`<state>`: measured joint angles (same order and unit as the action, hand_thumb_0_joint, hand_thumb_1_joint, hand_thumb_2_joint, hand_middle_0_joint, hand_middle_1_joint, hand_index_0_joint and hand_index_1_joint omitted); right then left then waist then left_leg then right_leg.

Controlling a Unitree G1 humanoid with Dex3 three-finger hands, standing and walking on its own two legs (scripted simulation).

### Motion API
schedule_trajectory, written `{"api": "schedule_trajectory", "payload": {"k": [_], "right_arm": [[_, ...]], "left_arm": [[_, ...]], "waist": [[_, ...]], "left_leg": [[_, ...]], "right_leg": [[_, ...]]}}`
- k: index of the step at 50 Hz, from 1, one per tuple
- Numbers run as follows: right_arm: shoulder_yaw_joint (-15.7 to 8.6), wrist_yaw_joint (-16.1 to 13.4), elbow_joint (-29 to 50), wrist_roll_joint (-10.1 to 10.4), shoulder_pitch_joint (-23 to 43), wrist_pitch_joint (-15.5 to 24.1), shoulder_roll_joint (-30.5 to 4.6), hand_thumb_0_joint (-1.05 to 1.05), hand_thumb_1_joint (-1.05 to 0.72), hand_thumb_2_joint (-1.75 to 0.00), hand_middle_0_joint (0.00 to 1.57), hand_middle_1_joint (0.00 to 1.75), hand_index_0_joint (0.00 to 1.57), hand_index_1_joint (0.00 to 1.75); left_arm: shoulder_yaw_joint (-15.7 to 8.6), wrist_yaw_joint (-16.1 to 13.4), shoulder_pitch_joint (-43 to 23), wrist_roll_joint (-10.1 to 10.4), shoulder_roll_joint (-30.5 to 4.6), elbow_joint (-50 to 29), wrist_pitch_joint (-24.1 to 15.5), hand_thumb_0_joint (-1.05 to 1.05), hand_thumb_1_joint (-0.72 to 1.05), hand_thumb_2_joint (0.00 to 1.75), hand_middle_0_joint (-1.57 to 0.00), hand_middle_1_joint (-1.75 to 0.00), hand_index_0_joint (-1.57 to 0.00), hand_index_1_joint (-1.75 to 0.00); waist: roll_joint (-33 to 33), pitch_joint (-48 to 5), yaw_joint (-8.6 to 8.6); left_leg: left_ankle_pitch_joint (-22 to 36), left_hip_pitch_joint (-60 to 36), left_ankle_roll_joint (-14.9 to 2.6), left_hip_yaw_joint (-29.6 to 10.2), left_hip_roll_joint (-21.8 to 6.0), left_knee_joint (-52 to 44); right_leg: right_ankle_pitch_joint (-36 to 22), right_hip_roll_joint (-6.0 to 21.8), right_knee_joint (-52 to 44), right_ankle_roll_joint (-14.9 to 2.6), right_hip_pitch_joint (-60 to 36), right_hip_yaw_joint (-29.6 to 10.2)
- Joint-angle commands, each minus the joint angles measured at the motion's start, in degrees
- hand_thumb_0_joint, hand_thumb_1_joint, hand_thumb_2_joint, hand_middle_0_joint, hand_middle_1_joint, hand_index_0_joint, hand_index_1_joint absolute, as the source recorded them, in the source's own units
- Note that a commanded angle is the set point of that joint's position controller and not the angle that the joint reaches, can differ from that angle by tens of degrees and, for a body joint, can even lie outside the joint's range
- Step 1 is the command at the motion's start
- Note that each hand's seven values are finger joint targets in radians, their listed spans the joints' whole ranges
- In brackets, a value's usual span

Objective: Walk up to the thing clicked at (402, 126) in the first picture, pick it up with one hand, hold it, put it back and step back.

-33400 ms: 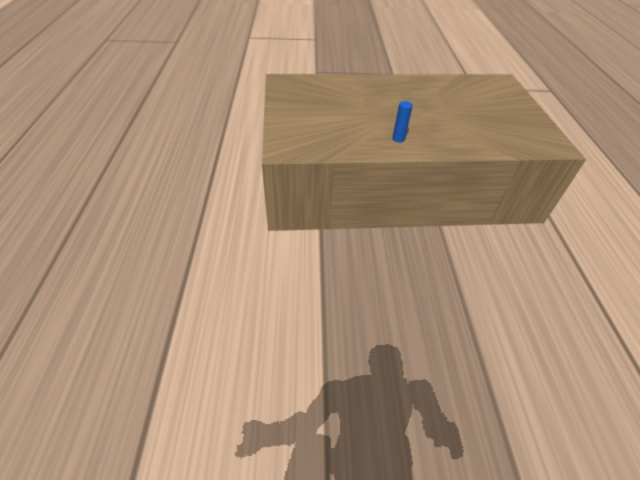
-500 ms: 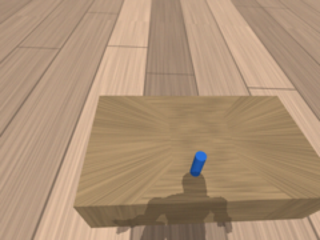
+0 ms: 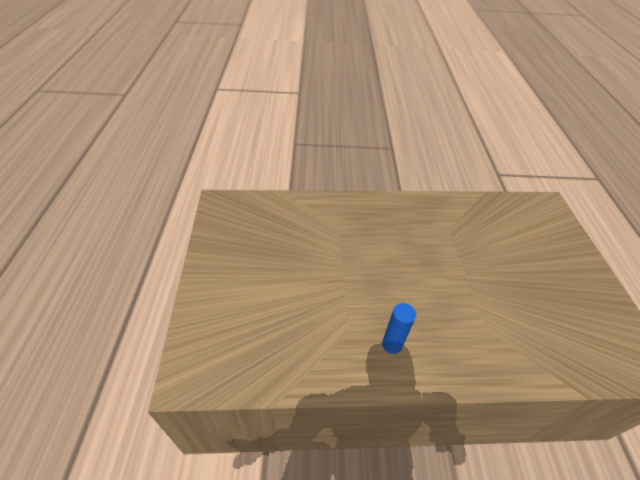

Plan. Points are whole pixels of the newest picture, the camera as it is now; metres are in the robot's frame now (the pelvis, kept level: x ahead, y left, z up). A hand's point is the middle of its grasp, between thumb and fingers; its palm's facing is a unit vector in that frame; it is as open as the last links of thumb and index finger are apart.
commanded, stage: stand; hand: right
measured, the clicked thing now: (398, 329) +0.51 -0.21 -0.35
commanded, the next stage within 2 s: step back in 0.06 s
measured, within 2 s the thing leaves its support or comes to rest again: neither
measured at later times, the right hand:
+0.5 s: hand out of the picture +0.05 -0.29 -0.18, palm faces -0.02 +0.94 -0.35, open 7.4 cm
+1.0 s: hand out of the picture -0.08 -0.23 -0.15, palm faces -0.04 +0.90 -0.43, open 7.4 cm
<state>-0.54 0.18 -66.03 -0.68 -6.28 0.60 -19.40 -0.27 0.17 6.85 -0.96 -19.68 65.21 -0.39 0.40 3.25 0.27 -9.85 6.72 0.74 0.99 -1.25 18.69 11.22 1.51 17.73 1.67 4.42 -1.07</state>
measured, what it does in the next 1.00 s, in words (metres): walks backwards: left foot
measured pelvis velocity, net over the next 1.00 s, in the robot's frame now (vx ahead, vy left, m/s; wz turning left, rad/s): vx -0.19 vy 0.03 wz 0.00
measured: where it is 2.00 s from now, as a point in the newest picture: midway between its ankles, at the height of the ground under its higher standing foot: outside the picture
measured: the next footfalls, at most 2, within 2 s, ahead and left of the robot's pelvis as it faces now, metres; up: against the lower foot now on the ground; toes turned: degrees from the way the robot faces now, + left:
left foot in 0.68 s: -0.13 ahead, +0.11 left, +0.00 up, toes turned +2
right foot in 1.12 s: -0.20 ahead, -0.09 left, +0.00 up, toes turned +1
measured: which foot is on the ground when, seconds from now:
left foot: down 0.00-0.36, up 0.38-0.66, down 0.68-1.00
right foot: down 0.00-0.70, up 0.72-1.00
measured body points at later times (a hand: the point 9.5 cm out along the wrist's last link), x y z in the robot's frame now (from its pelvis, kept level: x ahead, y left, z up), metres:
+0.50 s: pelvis -0.08 -0.02 -0.02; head -0.01 -0.04 +0.42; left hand +0.01 +0.29 -0.13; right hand +0.05 -0.34 -0.15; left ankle -0.10 +0.12 -0.67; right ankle -0.02 -0.14 -0.75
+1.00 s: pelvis -0.19 +0.03 -0.01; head -0.12 +0.06 +0.43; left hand -0.11 +0.35 -0.15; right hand -0.08 -0.28 -0.12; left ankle -0.17 +0.11 -0.75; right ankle -0.23 -0.11 -0.69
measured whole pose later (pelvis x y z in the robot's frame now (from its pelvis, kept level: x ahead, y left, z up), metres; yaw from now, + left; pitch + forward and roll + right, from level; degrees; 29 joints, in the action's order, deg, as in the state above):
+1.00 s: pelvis -0.19 +0.03 -0.01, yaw +0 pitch -1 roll -1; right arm -3.2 -1.0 -49.5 -1.3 -6.6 -2.1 -20.1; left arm -4.1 -1.3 9.2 -1.0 -22.3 49.6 3.4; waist 2.5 10.6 -0.5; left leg -14.9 15.9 -4.3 2.4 1.9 31.5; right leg 26.4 -4.8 55.7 1.4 20.6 -7.8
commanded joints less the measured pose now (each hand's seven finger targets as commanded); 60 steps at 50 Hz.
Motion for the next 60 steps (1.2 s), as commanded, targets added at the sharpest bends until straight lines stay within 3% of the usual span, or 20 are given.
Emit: {"api": "schedule_trajectory", "payload": {"k": [1,7,15,18,20,23,29,32,34,35,36,37,41,45,49,53,56,57,58,60], "right_arm": [[-2.01,-0.96,3.14,0.04,1.97,1.12,-12.35,0.0,-0.9,-0.9,0.2,0.3,0.2,0.3],[-4.24,-0.5,7.51,1.22,1.88,-0.73,-14.99,0.0,-0.9,-0.9,0.2,0.3,0.2,0.3],[-5.85,-0.25,14.31,0.79,6.39,-2.83,-16.01,0.0,-0.9,-0.9,0.2,0.3,0.2,0.3],[-4.87,-0.46,16.47,0.8,6.56,-3.81,-11.19,0.0,-0.9,-0.9,0.2,0.3,0.2,0.3],[-5.56,-0.62,15.48,0.14,1.17,-4.25,-13.45,0.0,-0.9,-0.9,0.2,0.3,0.2,0.3],[-5.9,-0.4,13.73,1.85,-4.14,-4.03,-14.18,0.0,-0.9,-0.9,0.2,0.3,0.2,0.3],[-4.45,-1.15,16.48,0.28,-1.81,-3.05,-13.53,0.0,-0.9,-0.9,0.2,0.3,0.2,0.3],[-4.87,-1.14,15.29,-0.68,-6.57,-2.45,-13.45,0.0,-0.9,-0.9,0.2,0.3,0.2,0.3],[-5.83,-0.98,14.35,-1.68,-8.35,-1.88,-14.43,0.0,-0.9,-0.9,0.2,0.3,0.2,0.3],[-7.23,-0.84,15.41,-2.59,-6.9,-1.91,-20.56,0.0,-0.9,-0.9,0.2,0.3,0.2,0.3],[-7.45,-0.36,16.73,-2.2,-3.51,-2.1,-23.94,0.0,-0.9,-0.9,0.2,0.3,0.2,0.3],[-7.66,-0.52,17.53,-2.03,-3.05,-1.84,-24.23,0.0,-0.9,-0.9,0.2,0.3,0.2,0.3],[-5.44,-1.87,18.95,-1.7,2.23,-1.6,-14.45,0.0,-0.9,-0.9,0.2,0.3,0.2,0.3],[-5.7,-2.36,18.79,-0.56,-2.41,-1.73,-13.33,0.0,-0.9,-0.9,0.2,0.3,0.2,0.3],[-6.67,-2.34,19.58,-0.74,-4.62,-1.95,-14.65,0.0,-0.9,-0.9,0.2,0.3,0.2,0.3],[-6.8,-1.74,20.96,-0.39,-1.28,-2.35,-15.85,0.0,-0.9,-0.9,0.2,0.3,0.2,0.3],[-6.21,-1.28,21.97,0.74,0.93,-2.58,-14.98,0.0,-0.9,-0.9,0.2,0.3,0.2,0.3],[-5.68,-1.12,22.33,0.97,1.5,-2.45,-13.49,0.0,-0.9,-0.9,0.2,0.3,0.2,0.3],[-5.64,-1.29,22.33,0.98,3.22,-2.62,-12.33,0.0,-0.9,-0.9,0.2,0.3,0.2,0.3],[-6.22,-1.53,20.98,0.39,0.38,-3.11,-14.28,0.0,-0.9,-0.9,0.2,0.3,0.2,0.3]], "left_arm": [[-2.25,-0.86,-2.0,0.4,-11.67,-3.29,-1.08,0.0,0.9,0.9,-0.2,-0.3,-0.2,-0.3],[-4.81,-1.32,-0.86,1.55,-13.26,-7.88,0.16,0.0,0.9,0.9,-0.2,-0.3,-0.2,-0.3],[-5.64,-0.78,3.61,0.31,-12.99,-10.84,1.9,0.0,0.9,0.9,-0.2,-0.3,-0.2,-0.3],[-7.5,-0.79,1.38,-0.83,-20.52,-13.32,1.1,0.0,0.9,0.9,-0.2,-0.3,-0.2,-0.3],[-8.03,-1.23,-2.81,-1.69,-21.29,-16.44,0.64,0.0,0.9,0.9,-0.2,-0.3,-0.2,-0.3],[-7.16,-1.67,-8.51,-1.57,-16.17,-18.43,0.79,0.0,0.9,0.9,-0.2,-0.3,-0.2,-0.3],[-7.3,-2.54,-0.8,-1.32,-15.14,-19.3,1.33,0.0,0.9,0.9,-0.2,-0.3,-0.2,-0.3],[-7.48,-2.37,-2.39,-0.31,-16.44,-20.49,1.95,0.0,0.9,0.9,-0.2,-0.3,-0.2,-0.3],[-6.6,-1.82,-1.79,0.53,-14.67,-21.33,2.94,0.0,0.9,0.9,-0.2,-0.3,-0.2,-0.3],[-5.89,-1.86,-1.63,0.93,-11.16,-22.44,2.98,0.0,0.9,0.9,-0.2,-0.3,-0.2,-0.3],[-7.01,-2.68,-4.71,0.45,-12.9,-22.17,3.12,0.0,0.9,0.9,-0.2,-0.3,-0.2,-0.3],[-7.24,-3.15,-6.31,-0.25,-13.41,-22.15,2.99,0.0,0.9,0.9,-0.2,-0.3,-0.2,-0.3],[-6.8,-2.45,1.56,0.99,-12.27,-19.75,3.01,0.0,0.9,0.9,-0.2,-0.3,-0.2,-0.3],[-6.43,-2.3,2.08,0.15,-10.91,-20.13,2.26,0.0,0.9,0.9,-0.2,-0.3,-0.2,-0.3],[-6.19,-2.24,1.11,-0.02,-11.36,-21.18,1.96,0.0,0.9,0.9,-0.2,-0.3,-0.2,-0.3],[-6.26,-1.71,5.9,-0.5,-10.95,-19.25,1.2,0.0,0.9,0.9,-0.2,-0.3,-0.2,-0.3],[-7.06,-1.54,9.39,-1.46,-13.2,-17.97,0.55,0.0,0.9,0.9,-0.2,-0.3,-0.2,-0.3],[-7.83,-1.41,8.61,-1.83,-15.26,-18.4,0.51,0.0,0.9,0.9,-0.2,-0.3,-0.2,-0.3],[-8.47,-1.09,5.12,-1.28,-19.14,-19.87,0.82,0.0,0.9,0.9,-0.2,-0.3,-0.2,-0.3],[-8.19,-1.51,-0.16,-1.49,-18.38,-23.3,0.42,0.0,0.9,0.9,-0.2,-0.3,-0.2,-0.3]], "waist": [[-0.61,-3.77,0.04],[-1.73,-6.36,0.63],[-7.24,-8.35,-1.49],[13.31,-3.38,-3.03],[11.19,-2.26,-1.07],[8.21,-4.35,1.92],[10.46,-9.03,-3.1],[12.98,-10.25,-0.55],[5.56,-9.31,0.67],[-11.79,-8.43,0.25],[-12.69,-5.74,1.6],[-15.55,-4.39,3.52],[-7.7,-3.26,-2.59],[-8.9,-4.53,0.35],[-8.14,-6.36,2.66],[-8.58,-7.82,0.69],[-1.33,-9.19,-1.23],[5.2,-8.44,-1.21],[15.05,-3.61,-2.56],[13.46,1.62,-1.37]], "left_leg": [[5.97,-1.52,-1.63,-4.91,-6.14,-2.9],[26.69,-0.11,-7.01,-5.99,-7.9,7.0],[9.17,12.39,-10.92,-9.51,-9.54,11.31],[-22.63,18.22,-3.17,-3.67,8.78,39.29],[-23.56,16.94,-2.98,-9.83,6.58,50.75],[-16.6,18.08,-1.25,-9.43,7.77,52.86],[-21.19,20.4,-0.03,-6.52,3.24,31.17],[-14.37,12.29,-1.91,-4.04,1.57,14.08],[1.56,2.25,-3.07,-7.61,-1.12,2.51],[14.05,-2.17,-6.87,-25.6,-14.22,0.69],[16.77,5.33,-13.61,-27.84,-17.95,0.76],[14.65,11.51,-17.58,-32.23,-21.03,-1.22],[27.93,-1.27,-5.98,-11.4,-8.23,6.44],[31.33,-10.29,-6.49,-11.27,-8.35,8.31],[27.48,-11.87,-12.67,-13.03,-12.41,9.33],[18.19,-5.35,-12.52,-13.46,-12.72,10.5],[7.6,4.84,-7.75,-11.02,-9.58,13.71],[-0.4,12.28,-5.03,-8.84,-5.27,17.99],[-14.6,14.35,-1.49,-3.03,5.17,28.55],[-25.19,13.79,-0.54,-9.52,5.47,46.52]], "right_leg": [[-6.51,5.71,-2.62,-2.33,1.21,-3.6],[-17.7,2.15,10.97,-3.75,4.39,-1.44],[-0.7,0.36,22.47,-5.95,4.57,-2.34],[-11.5,18.3,-0.82,-15.68,11.95,-25.15],[-9.73,20.64,-0.25,-18.7,18.53,-27.04],[-8.19,11.88,2.74,-13.49,13.61,-13.19],[-18.84,15.13,9.01,-14.51,-4.08,-13.58],[-25.24,14.41,14.17,-11.99,-2.1,-11.56],[-13.6,8.08,19.86,-7.17,9.41,-6.4],[9.25,-2.64,30.58,-3.19,22.74,-0.04],[25.72,-7.75,39.59,-1.92,23.91,-5.69],[27.34,-7.85,47.43,-1.69,21.44,-9.5],[14.2,-8.76,52.5,-3.1,29.15,-10.99],[13.78,-7.68,43.49,0.0,27.96,-8.0],[16.9,-4.58,31.28,0.14,23.67,-5.6],[11.36,-2.6,15.6,-1.9,13.52,-1.78],[-4.44,-0.57,7.65,-4.81,3.52,-6.06],[-7.52,5.86,6.76,-8.2,1.9,-14.86],[-8.68,14.71,1.93,-16.42,9.86,-25.66],[-12.92,19.92,0.19,-19.9,19.08,-29.22]]}}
